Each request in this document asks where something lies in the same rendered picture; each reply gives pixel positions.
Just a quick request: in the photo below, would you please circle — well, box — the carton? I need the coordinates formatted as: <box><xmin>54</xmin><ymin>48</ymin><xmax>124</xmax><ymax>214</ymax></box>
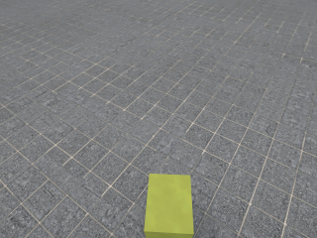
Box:
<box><xmin>144</xmin><ymin>174</ymin><xmax>194</xmax><ymax>238</ymax></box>

